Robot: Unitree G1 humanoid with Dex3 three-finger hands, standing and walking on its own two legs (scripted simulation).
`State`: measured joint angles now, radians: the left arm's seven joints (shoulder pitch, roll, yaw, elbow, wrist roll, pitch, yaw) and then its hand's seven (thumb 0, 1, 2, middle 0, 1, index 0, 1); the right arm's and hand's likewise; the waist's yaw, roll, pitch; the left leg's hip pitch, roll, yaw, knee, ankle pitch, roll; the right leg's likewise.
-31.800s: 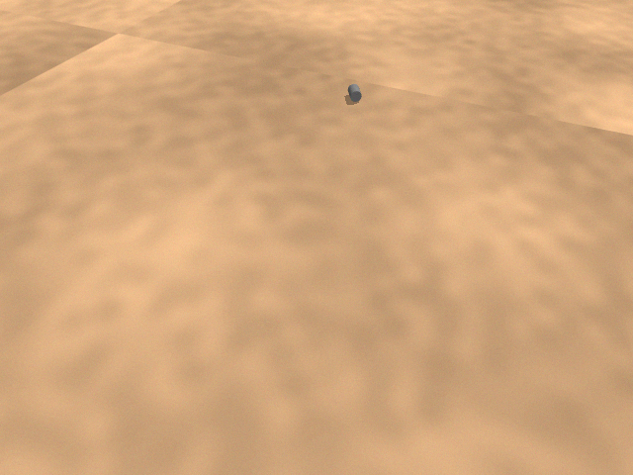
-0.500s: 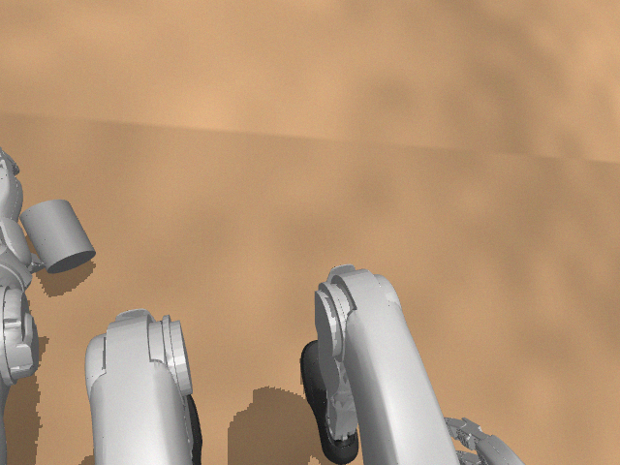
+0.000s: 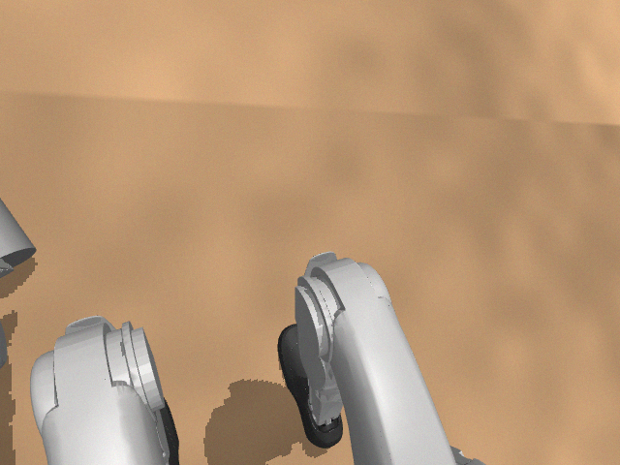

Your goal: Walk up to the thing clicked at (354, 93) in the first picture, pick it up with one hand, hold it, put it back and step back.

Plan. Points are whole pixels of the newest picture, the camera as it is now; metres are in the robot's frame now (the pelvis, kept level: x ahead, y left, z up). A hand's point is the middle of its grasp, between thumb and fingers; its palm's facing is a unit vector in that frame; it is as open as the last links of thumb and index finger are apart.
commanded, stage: rest palm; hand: left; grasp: from above
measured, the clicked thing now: out of the picture +0.45 +0.30 -0.28
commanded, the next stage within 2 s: close in 0.78 s
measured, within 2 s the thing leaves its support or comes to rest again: neither
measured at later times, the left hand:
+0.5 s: hand out of the picture +0.45 +0.30 -0.24, palm faces -0.38 -0.26 -0.89, open 14.4 cm
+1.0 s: hand out of the picture +0.45 +0.30 -0.25, palm faces -0.38 -0.25 -0.89, open 14.0 cm
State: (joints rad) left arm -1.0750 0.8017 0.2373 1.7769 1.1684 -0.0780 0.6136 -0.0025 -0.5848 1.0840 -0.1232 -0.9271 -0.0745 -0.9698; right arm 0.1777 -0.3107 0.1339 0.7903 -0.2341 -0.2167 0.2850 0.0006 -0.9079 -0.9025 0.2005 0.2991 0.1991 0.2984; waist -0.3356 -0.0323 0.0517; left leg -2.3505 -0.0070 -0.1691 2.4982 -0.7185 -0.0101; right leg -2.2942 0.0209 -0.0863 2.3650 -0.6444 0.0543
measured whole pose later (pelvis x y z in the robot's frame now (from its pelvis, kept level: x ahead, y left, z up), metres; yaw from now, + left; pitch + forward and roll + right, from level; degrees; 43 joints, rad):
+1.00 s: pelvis +0.00 +0.01 -0.01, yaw -4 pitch +28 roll -15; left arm -1.11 0.96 0.22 1.89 1.18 -0.10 0.72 0.00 -0.52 0.99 -0.15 -0.94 -0.12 -0.97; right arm 0.13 -0.36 0.25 0.75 -0.26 -0.35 0.39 0.00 -0.91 -0.91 0.20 0.30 0.20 0.30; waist -0.40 -0.12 0.16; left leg -2.33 -0.01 -0.24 2.56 -0.73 0.01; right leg -2.23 0.04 -0.15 2.35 -0.63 0.07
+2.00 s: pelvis -0.01 +0.01 +0.00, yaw -4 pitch +27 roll -15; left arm -1.13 1.00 0.18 1.90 1.16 -0.10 0.71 0.00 -0.30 0.76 -0.44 -0.72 -0.45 -0.71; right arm 0.14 -0.37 0.29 0.69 -0.25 -0.34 0.36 0.00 -0.91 -0.90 0.20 0.30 0.20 0.30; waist -0.41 -0.13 0.19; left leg -2.31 0.00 -0.25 2.52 -0.71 0.01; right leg -2.21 0.05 -0.16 2.31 -0.61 0.08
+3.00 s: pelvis +0.00 +0.01 +0.02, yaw -2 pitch +33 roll -12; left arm -0.97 0.78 0.14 1.55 1.07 0.02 0.53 0.00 -0.33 0.87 -0.49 -0.65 -0.51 -0.66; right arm 0.20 -0.34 0.13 0.76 -0.16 -0.25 0.36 0.00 -0.92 -0.91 0.20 0.30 0.20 0.30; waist -0.31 -0.02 -0.01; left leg -2.33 0.00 -0.18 2.45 -0.72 0.01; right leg -2.25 0.02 -0.11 2.29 -0.64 0.05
